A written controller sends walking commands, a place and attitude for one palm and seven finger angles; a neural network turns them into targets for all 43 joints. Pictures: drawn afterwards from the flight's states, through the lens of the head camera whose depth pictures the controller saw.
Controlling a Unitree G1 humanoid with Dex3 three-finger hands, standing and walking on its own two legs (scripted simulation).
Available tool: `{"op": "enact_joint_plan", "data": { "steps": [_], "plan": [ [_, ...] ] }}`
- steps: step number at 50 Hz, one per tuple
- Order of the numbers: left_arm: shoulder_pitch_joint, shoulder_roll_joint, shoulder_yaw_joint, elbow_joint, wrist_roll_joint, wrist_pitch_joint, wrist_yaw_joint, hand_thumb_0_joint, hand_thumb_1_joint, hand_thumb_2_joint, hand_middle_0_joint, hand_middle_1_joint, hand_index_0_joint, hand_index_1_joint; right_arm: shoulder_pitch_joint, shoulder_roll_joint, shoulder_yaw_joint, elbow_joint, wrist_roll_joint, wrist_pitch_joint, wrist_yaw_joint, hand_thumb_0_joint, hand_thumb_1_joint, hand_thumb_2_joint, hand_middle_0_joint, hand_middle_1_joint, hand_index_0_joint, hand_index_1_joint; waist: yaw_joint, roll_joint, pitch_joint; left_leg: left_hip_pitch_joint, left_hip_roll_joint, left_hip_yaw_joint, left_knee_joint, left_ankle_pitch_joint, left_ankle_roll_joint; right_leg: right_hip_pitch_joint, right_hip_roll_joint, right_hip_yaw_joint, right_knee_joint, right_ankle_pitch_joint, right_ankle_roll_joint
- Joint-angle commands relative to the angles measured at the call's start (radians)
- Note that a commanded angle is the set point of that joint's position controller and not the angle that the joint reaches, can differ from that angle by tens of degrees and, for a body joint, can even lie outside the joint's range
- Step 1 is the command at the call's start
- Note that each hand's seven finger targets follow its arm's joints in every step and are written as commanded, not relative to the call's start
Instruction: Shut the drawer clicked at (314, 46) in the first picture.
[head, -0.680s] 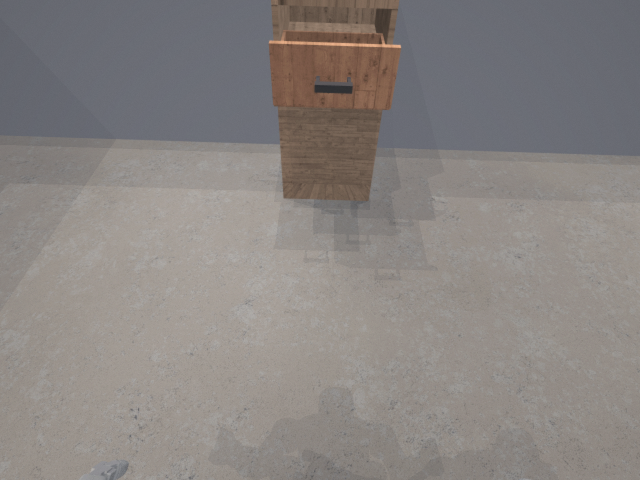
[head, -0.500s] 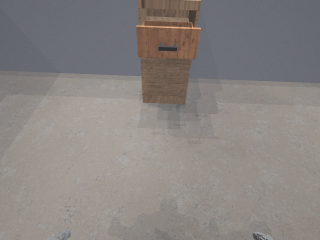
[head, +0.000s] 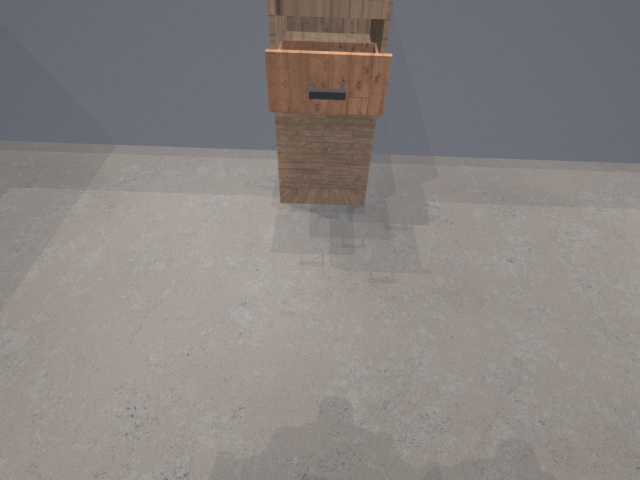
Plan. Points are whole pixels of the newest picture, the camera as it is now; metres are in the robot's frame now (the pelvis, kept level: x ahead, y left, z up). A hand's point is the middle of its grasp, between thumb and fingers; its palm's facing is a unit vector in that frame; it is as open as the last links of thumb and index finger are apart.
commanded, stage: stand and wait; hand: left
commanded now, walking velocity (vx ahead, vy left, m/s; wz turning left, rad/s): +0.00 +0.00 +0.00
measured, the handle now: (327, 90) +1.13 +0.04 -0.04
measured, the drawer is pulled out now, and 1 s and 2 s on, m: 0.30 0.30 0.30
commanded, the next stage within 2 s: look at it before walking up in 0.22 s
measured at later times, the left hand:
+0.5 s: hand out of the picture +0.06 +0.24 -0.16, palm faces -0.02 -0.95 -0.32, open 7.4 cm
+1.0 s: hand out of the picture +0.07 +0.24 -0.16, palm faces -0.02 -0.94 -0.33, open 7.4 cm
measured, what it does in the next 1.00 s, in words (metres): stands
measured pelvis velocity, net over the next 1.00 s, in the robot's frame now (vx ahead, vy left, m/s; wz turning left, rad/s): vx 0.00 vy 0.00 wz -0.01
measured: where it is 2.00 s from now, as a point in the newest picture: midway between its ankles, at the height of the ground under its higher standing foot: (343, 471)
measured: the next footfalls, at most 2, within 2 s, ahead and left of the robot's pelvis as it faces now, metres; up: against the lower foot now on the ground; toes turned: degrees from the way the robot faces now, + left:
left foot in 1.86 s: +0.44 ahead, +0.01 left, +0.00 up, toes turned -7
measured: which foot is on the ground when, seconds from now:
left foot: down 0.00-1.00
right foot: down 0.00-1.00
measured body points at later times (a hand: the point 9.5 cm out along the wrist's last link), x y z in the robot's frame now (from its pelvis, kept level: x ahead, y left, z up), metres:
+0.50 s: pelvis -0.01 +0.00 +0.00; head -0.01 +0.00 +0.45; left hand +0.06 +0.29 -0.13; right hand +0.06 -0.30 -0.13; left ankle +0.01 +0.13 -0.74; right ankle +0.01 -0.12 -0.74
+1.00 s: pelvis +0.00 +0.00 +0.00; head +0.00 +0.00 +0.45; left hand +0.07 +0.29 -0.13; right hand +0.08 -0.30 -0.13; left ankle +0.01 +0.13 -0.74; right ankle +0.01 -0.12 -0.74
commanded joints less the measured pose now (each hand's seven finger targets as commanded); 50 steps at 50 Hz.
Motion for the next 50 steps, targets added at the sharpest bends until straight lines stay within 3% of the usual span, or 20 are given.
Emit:
{"op": "enact_joint_plan", "data": {
  "steps": [1, 21, 48, 50],
  "plan": [
    [-0.056, 0.203, 0.039, -0.062, -0.002, -0.023, 0.014, 0.000, 0.900, 0.900, -0.200, -0.300, -0.200, -0.300, -0.061, -0.200, -0.043, -0.068, 0.002, -0.028, -0.010, 0.000, -0.900, -0.900, 0.200, 0.300, 0.200, 0.300, 0.004, 0.005, -0.030, -0.024, 0.106, -0.098, -0.095, 0.073, 0.040, -0.010, -0.109, 0.106, -0.100, 0.032, -0.032],
    [-0.048, 0.199, 0.038, -0.048, -0.001, -0.026, 0.014, 0.000, 0.900, 0.900, -0.200, -0.300, -0.200, -0.300, -0.042, -0.194, -0.042, -0.044, 0.002, -0.028, -0.009, 0.000, -0.900, -0.900, 0.200, 0.300, 0.200, 0.300, 0.003, 0.006, -0.029, -0.018, 0.107, -0.097, -0.101, 0.068, 0.032, -0.026, -0.109, 0.118, -0.123, 0.009, -0.031],
    [-0.040, 0.197, 0.038, -0.041, -0.001, -0.029, 0.014, 0.000, 0.900, 0.900, -0.200, -0.300, -0.200, -0.300, -0.056, -0.199, -0.039, -0.042, 0.004, -0.032, -0.011, 0.000, -0.900, -0.900, 0.200, 0.300, 0.200, 0.300, 0.006, 0.021, -0.047, 0.015, 0.119, -0.093, -0.112, 0.129, 0.032, 0.006, -0.110, 0.107, -0.119, 0.107, -0.027],
    [0.029, 0.076, 0.013, -0.010, -0.001, -0.008, 0.017, 0.000, 0.900, 0.900, -0.200, -0.300, -0.200, -0.300, 0.015, -0.075, -0.013, -0.014, -0.005, -0.015, -0.007, 0.000, -0.900, -0.900, 0.200, 0.300, 0.200, 0.300, 0.003, 0.001, -0.052, 0.021, 0.109, -0.056, -0.087, -0.004, 0.012, -0.013, -0.097, 0.115, -0.111, -0.047, -0.017]
  ]
}}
